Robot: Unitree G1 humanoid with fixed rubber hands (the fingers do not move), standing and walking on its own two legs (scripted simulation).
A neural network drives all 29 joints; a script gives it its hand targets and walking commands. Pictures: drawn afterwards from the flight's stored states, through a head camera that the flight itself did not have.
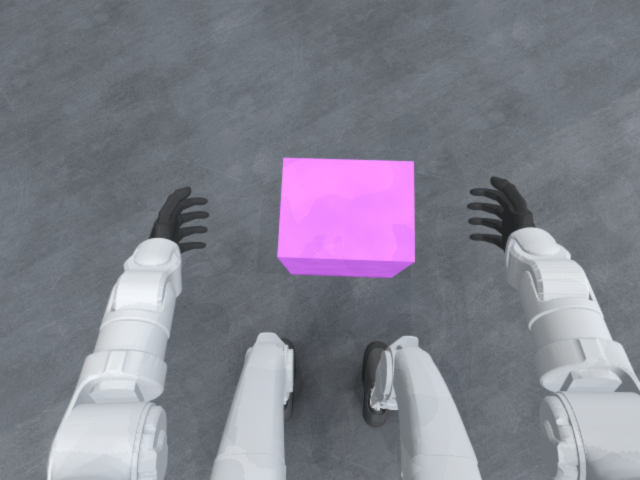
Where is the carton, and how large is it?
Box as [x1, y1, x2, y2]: [277, 158, 414, 277]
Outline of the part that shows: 283,158 277,256 290,273 391,277 414,261 413,161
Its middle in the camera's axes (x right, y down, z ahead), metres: +0.06 -0.04 +0.93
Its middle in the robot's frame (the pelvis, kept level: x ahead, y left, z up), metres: +0.50 -0.02 -0.52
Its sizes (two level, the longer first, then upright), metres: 0.272 0.211 0.296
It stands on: the floor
